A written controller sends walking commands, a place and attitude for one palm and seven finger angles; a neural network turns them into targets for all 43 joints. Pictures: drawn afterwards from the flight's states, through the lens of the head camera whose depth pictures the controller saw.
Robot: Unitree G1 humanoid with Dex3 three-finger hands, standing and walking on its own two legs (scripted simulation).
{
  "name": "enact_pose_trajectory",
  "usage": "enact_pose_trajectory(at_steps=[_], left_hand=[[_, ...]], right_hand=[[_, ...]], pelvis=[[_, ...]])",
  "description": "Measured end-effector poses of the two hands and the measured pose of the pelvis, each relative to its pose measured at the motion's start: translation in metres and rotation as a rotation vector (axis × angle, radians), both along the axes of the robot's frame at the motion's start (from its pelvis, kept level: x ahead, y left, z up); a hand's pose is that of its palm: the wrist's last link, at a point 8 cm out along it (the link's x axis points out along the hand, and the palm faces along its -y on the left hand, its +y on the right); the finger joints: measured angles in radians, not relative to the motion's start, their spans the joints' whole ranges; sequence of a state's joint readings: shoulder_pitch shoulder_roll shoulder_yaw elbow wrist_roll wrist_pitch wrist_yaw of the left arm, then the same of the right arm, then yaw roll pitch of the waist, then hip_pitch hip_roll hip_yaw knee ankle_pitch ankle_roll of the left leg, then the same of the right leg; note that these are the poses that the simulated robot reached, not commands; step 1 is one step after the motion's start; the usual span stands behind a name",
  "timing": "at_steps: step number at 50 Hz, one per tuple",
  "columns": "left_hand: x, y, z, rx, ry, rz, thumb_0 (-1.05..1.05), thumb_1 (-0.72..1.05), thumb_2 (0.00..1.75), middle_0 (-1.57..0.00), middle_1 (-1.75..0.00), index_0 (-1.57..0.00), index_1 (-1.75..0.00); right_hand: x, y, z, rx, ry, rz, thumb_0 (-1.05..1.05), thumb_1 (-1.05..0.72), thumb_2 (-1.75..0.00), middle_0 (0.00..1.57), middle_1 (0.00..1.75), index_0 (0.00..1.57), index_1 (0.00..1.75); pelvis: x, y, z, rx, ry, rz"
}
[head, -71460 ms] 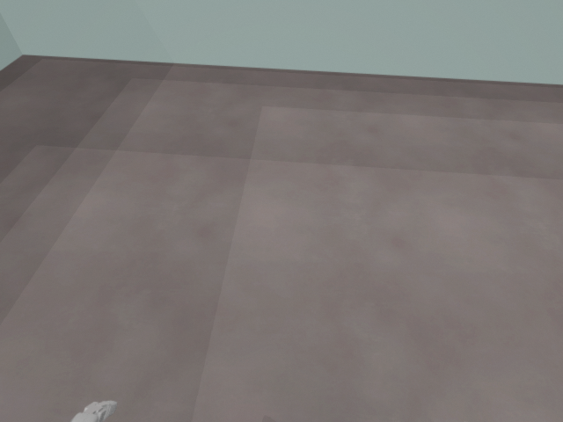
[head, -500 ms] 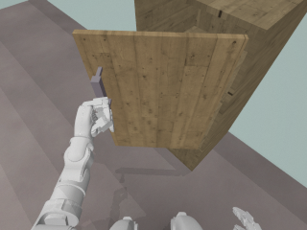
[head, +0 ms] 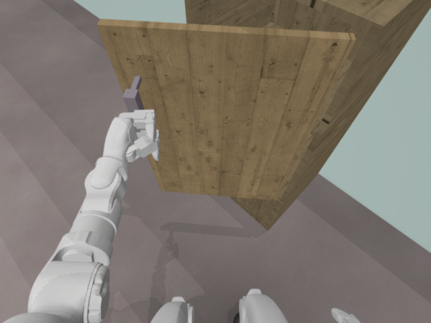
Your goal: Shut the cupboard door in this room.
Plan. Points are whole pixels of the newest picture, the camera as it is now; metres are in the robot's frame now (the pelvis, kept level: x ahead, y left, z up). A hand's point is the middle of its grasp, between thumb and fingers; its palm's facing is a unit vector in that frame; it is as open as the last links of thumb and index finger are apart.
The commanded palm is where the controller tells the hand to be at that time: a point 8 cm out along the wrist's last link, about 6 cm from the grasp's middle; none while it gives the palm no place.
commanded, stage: push the door shut along its arc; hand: left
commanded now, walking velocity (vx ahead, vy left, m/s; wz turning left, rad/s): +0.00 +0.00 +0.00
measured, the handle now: (143, 114) +0.51 +0.14 +0.06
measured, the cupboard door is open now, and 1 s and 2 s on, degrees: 39 27 14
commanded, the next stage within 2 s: pull the fist back off the door in 1.38 s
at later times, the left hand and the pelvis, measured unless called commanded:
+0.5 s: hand (175, 120) +0.48 +0.08 +0.07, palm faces -0.34 -0.94 -0.04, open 3.1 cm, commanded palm +0.49 +0.13 +0.07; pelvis -0.01 +0.01 -0.02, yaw +0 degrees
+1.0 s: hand (190, 100) +0.54 +0.05 +0.07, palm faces -0.41 -0.91 -0.04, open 2.9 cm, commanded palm +0.55 +0.09 +0.07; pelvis +0.00 +0.00 -0.03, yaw -1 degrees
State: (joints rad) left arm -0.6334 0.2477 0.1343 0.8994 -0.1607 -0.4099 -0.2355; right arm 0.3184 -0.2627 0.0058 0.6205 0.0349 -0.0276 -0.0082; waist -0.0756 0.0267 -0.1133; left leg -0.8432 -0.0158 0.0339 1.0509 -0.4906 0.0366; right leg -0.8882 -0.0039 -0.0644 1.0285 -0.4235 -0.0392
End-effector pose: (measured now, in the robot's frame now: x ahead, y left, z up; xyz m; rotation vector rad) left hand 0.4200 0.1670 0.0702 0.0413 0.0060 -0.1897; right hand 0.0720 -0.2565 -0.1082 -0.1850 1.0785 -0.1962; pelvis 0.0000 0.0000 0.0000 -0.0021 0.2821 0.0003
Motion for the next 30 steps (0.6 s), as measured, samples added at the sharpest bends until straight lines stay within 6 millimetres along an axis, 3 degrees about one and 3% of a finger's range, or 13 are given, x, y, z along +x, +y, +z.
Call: enact_pose_trajectory(at_steps=[15, 30], left_hand=[[0.032, -0.004, 0.0, 0.007, 0.007, -0.068, 0.02, 0.89, 0.9, -1.31, -1.5, -1.31, -1.5], [0.083, -0.044, -0.001, 0.003, 0.039, -0.163, 0.02, 0.89, 0.9, -1.3, -1.5, -1.3, -1.5]], right_hand=[[-0.041, 0.001, -0.007, -0.041, 0.086, -0.026, 0.01, -0.91, -0.9, 0.2, 0.3, 0.2, 0.3], [-0.087, 0.006, -0.014, -0.05, 0.185, -0.094, 0.01, -0.91, -0.9, 0.2, 0.3, 0.2, 0.3]], pelvis=[[-0.014, 0.01, -0.011, -0.018, 0.04, 0.011], [-0.014, 0.014, -0.023, -0.026, 0.109, -0.005]])
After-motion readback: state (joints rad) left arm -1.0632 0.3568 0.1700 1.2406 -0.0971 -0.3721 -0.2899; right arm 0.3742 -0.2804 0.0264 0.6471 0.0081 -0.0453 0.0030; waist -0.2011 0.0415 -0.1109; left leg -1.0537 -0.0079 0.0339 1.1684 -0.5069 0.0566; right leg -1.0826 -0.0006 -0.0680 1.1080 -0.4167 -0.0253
